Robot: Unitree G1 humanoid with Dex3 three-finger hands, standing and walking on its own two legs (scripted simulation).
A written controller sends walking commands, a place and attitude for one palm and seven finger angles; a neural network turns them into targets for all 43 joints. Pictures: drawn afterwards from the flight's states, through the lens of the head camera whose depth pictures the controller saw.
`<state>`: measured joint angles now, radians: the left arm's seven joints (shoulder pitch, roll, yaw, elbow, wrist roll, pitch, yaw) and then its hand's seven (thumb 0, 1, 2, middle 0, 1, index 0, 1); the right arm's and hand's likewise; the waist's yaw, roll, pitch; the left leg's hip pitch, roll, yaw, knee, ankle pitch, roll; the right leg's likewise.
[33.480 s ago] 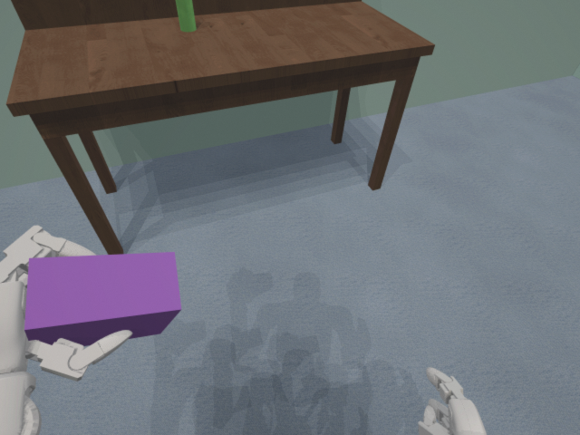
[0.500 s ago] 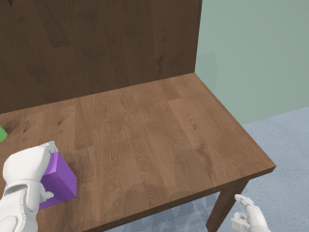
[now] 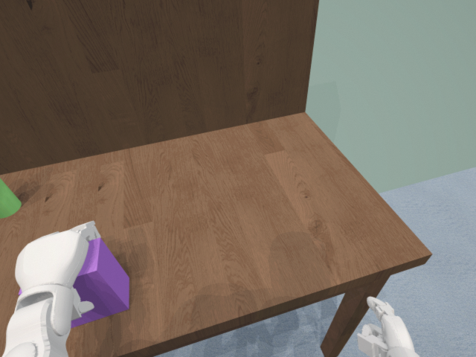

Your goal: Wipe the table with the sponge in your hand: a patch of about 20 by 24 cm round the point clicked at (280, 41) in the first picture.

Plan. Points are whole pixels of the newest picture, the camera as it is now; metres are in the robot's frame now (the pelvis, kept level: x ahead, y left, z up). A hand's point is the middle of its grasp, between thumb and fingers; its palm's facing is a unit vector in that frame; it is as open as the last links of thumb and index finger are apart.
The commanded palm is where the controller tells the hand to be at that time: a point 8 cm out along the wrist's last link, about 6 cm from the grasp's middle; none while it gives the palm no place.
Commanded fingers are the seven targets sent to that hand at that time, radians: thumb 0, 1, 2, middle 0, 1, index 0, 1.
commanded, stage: lift the sponge slowly off the table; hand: left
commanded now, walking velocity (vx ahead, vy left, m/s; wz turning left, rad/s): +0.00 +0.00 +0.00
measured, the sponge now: (88, 291) +0.19 +0.30 +0.02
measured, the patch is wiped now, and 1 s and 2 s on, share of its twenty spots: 1.00 1.00 1.00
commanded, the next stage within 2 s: bring the sponge back beside the body in 1.86 s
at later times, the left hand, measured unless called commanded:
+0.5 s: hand (74, 267) +0.19 +0.29 +0.10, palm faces +0.06 -0.09 -0.99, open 10.4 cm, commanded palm +0.16 +0.28 +0.17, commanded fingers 0.00 0.10 1.30 -1.20 -1.60 -1.20 -1.60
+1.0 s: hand (65, 249) +0.20 +0.30 +0.13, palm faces +0.08 -0.08 -0.99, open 10.4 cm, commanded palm +0.16 +0.28 +0.20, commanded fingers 0.00 0.10 1.30 -1.20 -1.60 -1.20 -1.60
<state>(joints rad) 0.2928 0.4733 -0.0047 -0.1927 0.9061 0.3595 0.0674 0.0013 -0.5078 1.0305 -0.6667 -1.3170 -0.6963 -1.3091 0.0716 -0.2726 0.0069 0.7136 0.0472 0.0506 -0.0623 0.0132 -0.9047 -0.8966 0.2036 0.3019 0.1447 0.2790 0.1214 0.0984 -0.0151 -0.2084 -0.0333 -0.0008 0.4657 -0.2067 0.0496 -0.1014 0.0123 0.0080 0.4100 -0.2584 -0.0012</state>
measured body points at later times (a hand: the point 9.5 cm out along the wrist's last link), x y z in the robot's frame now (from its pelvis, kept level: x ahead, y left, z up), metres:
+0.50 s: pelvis -0.01 -0.02 +0.00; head -0.03 -0.06 +0.45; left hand +0.18 +0.29 +0.15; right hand +0.22 -0.23 -0.09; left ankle +0.03 +0.09 -0.74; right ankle -0.02 -0.13 -0.74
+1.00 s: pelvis -0.01 -0.02 +0.00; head -0.03 -0.06 +0.45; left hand +0.19 +0.30 +0.18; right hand +0.22 -0.23 -0.09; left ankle +0.03 +0.09 -0.74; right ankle -0.02 -0.13 -0.74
